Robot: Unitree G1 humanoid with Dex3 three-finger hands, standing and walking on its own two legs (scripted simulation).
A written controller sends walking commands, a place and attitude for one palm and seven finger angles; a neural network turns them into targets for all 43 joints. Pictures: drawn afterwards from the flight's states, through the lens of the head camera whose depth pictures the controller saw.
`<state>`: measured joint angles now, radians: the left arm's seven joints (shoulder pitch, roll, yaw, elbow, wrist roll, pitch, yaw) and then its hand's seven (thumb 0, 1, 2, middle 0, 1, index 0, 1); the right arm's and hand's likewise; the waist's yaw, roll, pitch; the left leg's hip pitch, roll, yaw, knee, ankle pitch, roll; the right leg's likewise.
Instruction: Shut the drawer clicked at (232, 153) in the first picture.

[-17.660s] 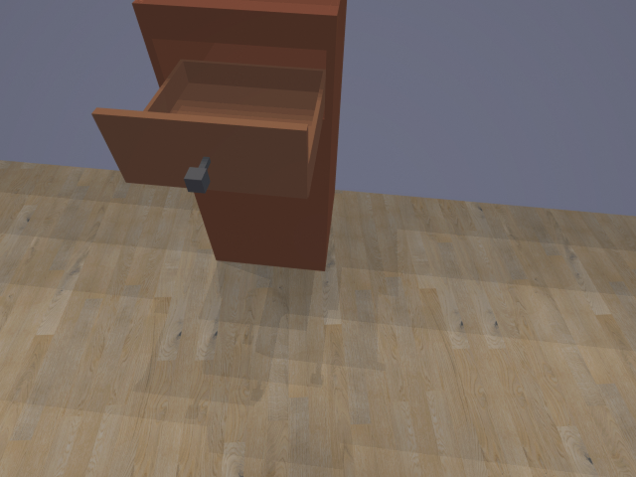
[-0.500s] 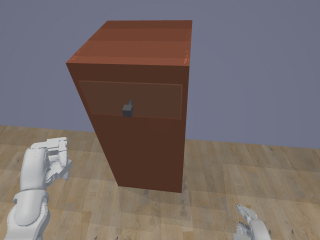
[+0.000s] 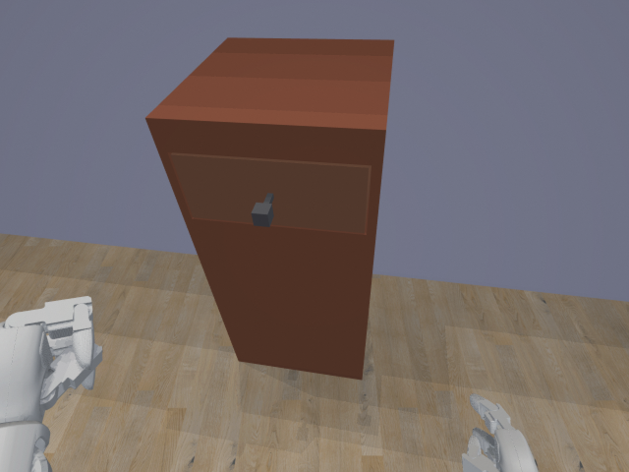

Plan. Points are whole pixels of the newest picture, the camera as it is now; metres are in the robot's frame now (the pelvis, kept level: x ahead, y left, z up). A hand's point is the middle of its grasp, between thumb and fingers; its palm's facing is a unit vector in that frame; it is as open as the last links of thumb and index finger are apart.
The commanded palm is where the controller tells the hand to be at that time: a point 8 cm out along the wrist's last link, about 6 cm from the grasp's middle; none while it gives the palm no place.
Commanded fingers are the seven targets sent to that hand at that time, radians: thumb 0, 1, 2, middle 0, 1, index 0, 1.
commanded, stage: step back with the hand held close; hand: left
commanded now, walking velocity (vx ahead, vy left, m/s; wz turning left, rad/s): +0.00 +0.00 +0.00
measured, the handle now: (265, 208) +0.58 +0.18 +0.00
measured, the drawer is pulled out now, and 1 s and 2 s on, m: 0.00 0.00 0.00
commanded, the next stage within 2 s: stop stepping back and stand still in 1.44 s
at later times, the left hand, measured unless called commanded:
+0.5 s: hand (64, 360) +0.17 +0.26 +0.15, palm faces +0.27 -0.81 -0.52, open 3.2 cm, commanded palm +0.11 +0.30 +0.17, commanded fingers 0.00 0.90 0.90 -1.40 -1.60 -1.40 -1.60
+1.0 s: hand out of the picture +0.10 +0.27 +0.17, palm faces +0.38 -0.78 -0.50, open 3.2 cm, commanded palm +0.03 +0.31 +0.17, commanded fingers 0.00 0.90 0.90 -1.40 -1.60 -1.40 -1.60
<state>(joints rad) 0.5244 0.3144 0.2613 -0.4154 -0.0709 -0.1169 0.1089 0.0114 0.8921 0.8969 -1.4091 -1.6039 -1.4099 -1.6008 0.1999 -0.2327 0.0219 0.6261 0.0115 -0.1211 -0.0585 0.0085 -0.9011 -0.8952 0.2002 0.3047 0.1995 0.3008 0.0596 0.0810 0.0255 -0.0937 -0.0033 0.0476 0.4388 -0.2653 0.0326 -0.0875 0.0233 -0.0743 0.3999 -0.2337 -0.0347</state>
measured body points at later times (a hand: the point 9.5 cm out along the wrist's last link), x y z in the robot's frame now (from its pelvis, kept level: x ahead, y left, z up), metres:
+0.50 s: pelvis -0.03 +0.03 -0.01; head -0.01 +0.03 +0.44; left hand +0.15 +0.30 +0.18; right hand +0.14 -0.22 -0.09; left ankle -0.01 +0.10 -0.74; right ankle +0.00 -0.10 -0.74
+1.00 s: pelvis -0.09 +0.03 -0.01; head -0.07 +0.05 +0.44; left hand +0.07 +0.31 +0.20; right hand +0.06 -0.21 -0.08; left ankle -0.01 +0.10 -0.74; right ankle -0.15 -0.11 -0.70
